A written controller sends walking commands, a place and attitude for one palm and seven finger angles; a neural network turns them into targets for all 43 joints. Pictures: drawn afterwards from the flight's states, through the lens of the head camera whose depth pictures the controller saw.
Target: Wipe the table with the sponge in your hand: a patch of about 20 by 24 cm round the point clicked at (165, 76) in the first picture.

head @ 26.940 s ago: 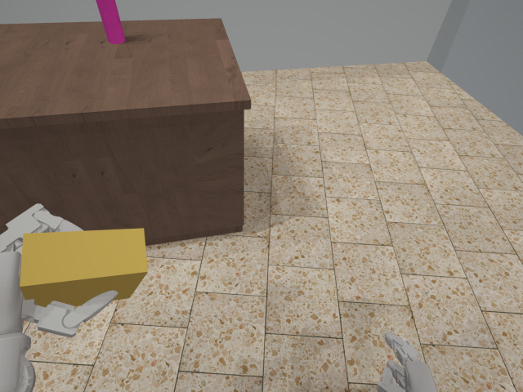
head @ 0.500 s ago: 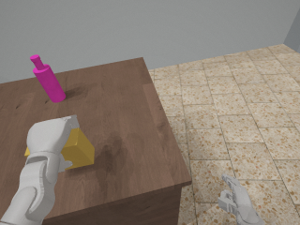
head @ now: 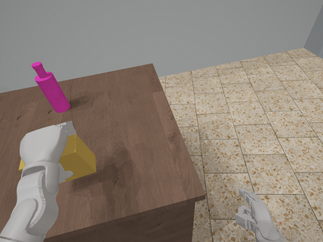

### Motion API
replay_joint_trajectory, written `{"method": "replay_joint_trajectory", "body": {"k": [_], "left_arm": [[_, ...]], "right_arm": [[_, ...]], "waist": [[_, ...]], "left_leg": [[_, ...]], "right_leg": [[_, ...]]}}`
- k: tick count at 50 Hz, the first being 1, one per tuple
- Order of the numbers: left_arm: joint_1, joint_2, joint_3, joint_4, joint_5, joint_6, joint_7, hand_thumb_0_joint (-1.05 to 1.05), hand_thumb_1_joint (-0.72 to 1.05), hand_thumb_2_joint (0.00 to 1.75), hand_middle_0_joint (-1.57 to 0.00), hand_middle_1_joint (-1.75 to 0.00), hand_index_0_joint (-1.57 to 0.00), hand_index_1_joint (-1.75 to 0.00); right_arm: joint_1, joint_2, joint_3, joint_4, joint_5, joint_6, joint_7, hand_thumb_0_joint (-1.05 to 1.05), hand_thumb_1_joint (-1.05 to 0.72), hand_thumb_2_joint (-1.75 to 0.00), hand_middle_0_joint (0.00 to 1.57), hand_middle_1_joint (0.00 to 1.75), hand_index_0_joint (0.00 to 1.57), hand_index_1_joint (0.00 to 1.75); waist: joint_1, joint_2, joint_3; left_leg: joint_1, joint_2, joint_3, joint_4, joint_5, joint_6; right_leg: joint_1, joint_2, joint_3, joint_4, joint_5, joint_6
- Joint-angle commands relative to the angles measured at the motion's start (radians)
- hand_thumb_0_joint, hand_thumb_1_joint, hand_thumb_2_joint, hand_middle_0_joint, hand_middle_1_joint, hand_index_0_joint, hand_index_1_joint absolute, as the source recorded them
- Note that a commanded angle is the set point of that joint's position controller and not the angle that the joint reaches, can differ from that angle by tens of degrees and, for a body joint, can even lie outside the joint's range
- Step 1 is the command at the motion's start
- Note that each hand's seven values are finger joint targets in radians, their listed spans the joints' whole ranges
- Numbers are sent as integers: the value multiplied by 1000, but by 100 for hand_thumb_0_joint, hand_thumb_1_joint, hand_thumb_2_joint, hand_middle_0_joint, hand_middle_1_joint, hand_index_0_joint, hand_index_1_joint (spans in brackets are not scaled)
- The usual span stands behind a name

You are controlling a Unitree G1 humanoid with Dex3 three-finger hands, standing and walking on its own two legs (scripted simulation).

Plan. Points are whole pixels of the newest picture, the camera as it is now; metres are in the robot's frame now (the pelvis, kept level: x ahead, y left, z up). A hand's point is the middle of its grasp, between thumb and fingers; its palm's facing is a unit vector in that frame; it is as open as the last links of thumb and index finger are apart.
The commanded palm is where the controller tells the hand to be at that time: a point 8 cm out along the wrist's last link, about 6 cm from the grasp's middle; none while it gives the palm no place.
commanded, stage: move the sponge above the wiping area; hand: left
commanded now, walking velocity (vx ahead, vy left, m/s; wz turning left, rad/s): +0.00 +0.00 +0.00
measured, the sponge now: (65, 164) +0.25 +0.30 +0.07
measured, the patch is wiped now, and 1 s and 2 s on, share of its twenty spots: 0.00 0.00 0.00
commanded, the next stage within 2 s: lower the sponge onto the table in 1.88 s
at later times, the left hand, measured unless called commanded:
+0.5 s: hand (57, 157) +0.24 +0.30 +0.11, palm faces +0.08 -0.07 -0.99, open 9.6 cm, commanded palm +0.21 +0.27 +0.17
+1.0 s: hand (65, 169) +0.23 +0.28 +0.09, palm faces -0.02 -0.14 -0.99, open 9.6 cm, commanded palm +0.21 +0.27 +0.17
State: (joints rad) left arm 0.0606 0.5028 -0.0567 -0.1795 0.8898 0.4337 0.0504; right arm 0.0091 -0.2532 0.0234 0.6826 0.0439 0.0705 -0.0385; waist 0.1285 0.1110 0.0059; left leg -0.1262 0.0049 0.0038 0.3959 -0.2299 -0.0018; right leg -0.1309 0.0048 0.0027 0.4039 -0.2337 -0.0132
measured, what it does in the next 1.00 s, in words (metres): stands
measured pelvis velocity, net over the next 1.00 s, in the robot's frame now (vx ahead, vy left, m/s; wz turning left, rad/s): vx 0.00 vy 0.01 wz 0.01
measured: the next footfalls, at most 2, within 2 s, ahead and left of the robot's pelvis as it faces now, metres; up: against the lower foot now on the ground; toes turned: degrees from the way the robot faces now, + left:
none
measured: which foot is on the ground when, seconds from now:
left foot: down 0.00-1.00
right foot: down 0.00-1.00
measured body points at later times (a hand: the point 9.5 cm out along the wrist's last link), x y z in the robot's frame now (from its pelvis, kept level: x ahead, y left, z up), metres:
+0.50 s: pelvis +0.00 +0.00 +0.00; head -0.01 -0.05 +0.45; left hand +0.23 +0.29 +0.17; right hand +0.24 -0.20 -0.09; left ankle -0.01 +0.12 -0.74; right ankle -0.01 -0.11 -0.74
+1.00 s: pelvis +0.00 +0.01 +0.00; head +0.00 -0.04 +0.45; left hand +0.22 +0.28 +0.14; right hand +0.25 -0.19 -0.09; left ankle -0.01 +0.12 -0.74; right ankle -0.01 -0.11 -0.74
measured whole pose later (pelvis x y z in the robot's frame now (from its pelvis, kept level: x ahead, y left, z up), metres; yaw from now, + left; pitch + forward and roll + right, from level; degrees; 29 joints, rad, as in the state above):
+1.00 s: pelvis +0.00 +0.01 +0.00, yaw +1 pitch -2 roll +0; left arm 0.13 0.47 -0.11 -0.22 0.87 0.45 -0.05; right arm 0.01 -0.28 0.02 0.65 0.05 0.06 -0.05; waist 0.12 0.13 0.01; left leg -0.14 -0.01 -0.01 0.40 -0.22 0.01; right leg -0.14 -0.01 0.00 0.40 -0.23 0.00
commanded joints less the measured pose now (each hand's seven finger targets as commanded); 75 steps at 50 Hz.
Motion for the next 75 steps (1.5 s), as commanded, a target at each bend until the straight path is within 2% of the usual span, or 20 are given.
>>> {"method": "replay_joint_trajectory", "body": {"k": [1,5,9,13,17,24,27,30,33,34,38,44,49,53,58,59,66,71,73,75], "left_arm": [[-79,128,33,-190,-5,43,-48,0,10,130,-120,-160,-120,-160],[-105,195,70,-277,32,-1,-92,0,10,130,-120,-160,-120,-160],[-175,255,142,-396,73,-116,-34,0,10,130,-120,-160,-120,-160],[-228,314,227,-289,85,-137,52,0,10,130,-120,-160,-120,-160],[-244,247,182,-151,25,-75,72,0,10,130,-120,-160,-120,-160],[-138,128,17,-175,-6,13,-70,0,10,130,-120,-160,-120,-160],[-142,175,47,-245,19,-30,-97,0,10,130,-120,-160,-120,-160],[-168,295,179,-300,57,-106,-57,0,10,130,-120,-160,-120,-160],[-192,365,271,-320,82,-141,17,0,10,130,-120,-160,-120,-160],[-216,285,215,-317,79,-144,40,0,10,130,-120,-160,-120,-160],[-184,286,242,-215,34,-79,83,0,10,130,-120,-160,-120,-160],[-101,102,23,-213,-25,17,-33,0,10,130,-120,-160,-120,-160],[-186,161,18,-313,39,-37,-87,0,10,130,-120,-160,-120,-160],[-276,318,183,-371,109,-126,-7,0,10,130,-120,-160,-120,-160],[-231,266,206,-259,76,-79,91,0,10,130,-120,-160,-120,-160],[-216,190,152,-239,48,-57,91,0,10,130,-120,-160,-120,-160],[-30,126,58,-181,-35,76,-43,0,10,130,-120,-160,-120,-160],[-186,232,85,-296,32,-6,-94,0,10,130,-120,-160,-120,-160],[-269,320,157,-401,60,-85,-70,0,10,130,-120,-160,-120,-160],[-247,304,175,-375,70,-164,-23,0,10,130,-120,-160,-120,-160]], "right_arm": [[-223,-114,-28,-197,11,-46,3,0,-90,-90,20,30,20,30],[-194,-114,-28,-219,-2,-44,1,0,-90,-90,20,30,20,30],[-160,-90,-31,-227,-22,-62,-12,0,-90,-90,20,30,20,30],[-169,-98,-41,-187,-19,-60,-22,0,-90,-90,20,30,20,30],[-191,-103,-41,-163,2,-55,-23,0,-90,-90,20,30,20,30],[-221,-113,-23,-200,12,-58,-12,0,-90,-90,20,30,20,30],[-196,-115,-28,-213,-2,-54,-8,0,-90,-90,20,30,20,30],[-161,-107,-34,-212,-18,-62,-14,0,-90,-90,20,30,20,30],[-165,-106,-41,-200,-23,-60,-18,0,-90,-90,20,30,20,30],[-152,-86,-40,-204,-19,-63,-17,0,-90,-90,20,30,20,30],[-197,-103,-43,-175,-1,-59,-8,0,-90,-90,20,30,20,30],[-220,-111,-31,-199,16,-61,-6,0,-90,-90,20,30,20,30],[-191,-107,-21,-219,-5,-64,-11,0,-90,-90,20,30,20,30],[-182,-104,-34,-205,-28,-66,-22,0,-90,-90,20,30,20,30],[-207,-92,-33,-181,-10,-52,-3,0,-90,-90,20,30,20,30],[-197,-84,-34,-176,-4,-50,3,0,-90,-90,20,30,20,30],[-228,-117,-21,-202,17,-22,6,0,-90,-90,20,30,20,30],[-197,-119,-22,-217,-4,-36,-15,0,-90,-90,20,30,20,30],[-204,-110,-21,-227,-15,-55,-29,0,-90,-90,20,30,20,30],[-140,-94,-35,-208,-25,-80,-44,0,-90,-90,20,30,20,30]], "waist": [[-9,-88,-163],[-10,-116,-215],[5,-58,-293],[10,-6,-210],[3,-20,-170],[-18,-61,-186],[-14,-108,-223],[6,-124,-266],[25,-35,-251],[13,-34,-258],[19,21,-188],[-16,-43,-163],[-23,-96,-222],[17,-35,-288],[30,29,-231],[20,8,-240],[-8,-111,-135],[-25,-101,-221],[-10,-33,-276],[-5,-22,-289]], "left_leg": [[5,-33,-50,-37,276,39],[17,-36,-48,-22,268,51],[83,-27,-48,-4,323,51],[83,-23,-57,-16,283,31],[48,-24,-46,-31,239,25],[12,-37,-44,-44,232,42],[26,-39,-48,-31,255,51],[54,-33,-52,-15,296,50],[74,-28,-59,-16,310,38],[77,-22,-43,-13,329,37],[60,-24,-54,-23,307,21],[16,-27,-46,-46,241,36],[35,-27,-55,-40,233,51],[97,-19,-72,-31,287,42],[79,-19,-69,-31,335,15],[74,-14,-49,-27,348,18],[-16,-29,-43,-34,254,37],[28,-39,-46,-17,225,56],[83,-38,-57,-8,242,58],[112,-31,-45,11,289,53]], "right_leg": [[58,-1,50,-38,239,-49],[60,2,51,-24,221,-47],[75,12,56,-16,231,-60],[22,30,112,-59,172,-84],[15,7,71,-71,140,-64],[55,1,38,-45,181,-47],[66,-1,49,-37,218,-44],[79,9,62,-28,235,-53],[67,25,110,-43,223,-77],[67,14,75,-35,232,-71],[39,20,104,-57,204,-80],[41,1,35,-48,180,-48],[47,9,31,-36,158,-47],[69,36,90,-40,180,-77],[57,32,107,-45,207,-95],[65,17,62,-37,230,-77],[51,1,52,-45,235,-43],[48,2,61,-42,181,-42],[57,18,94,-46,176,-58],[47,18,76,-43,198,-64]]}}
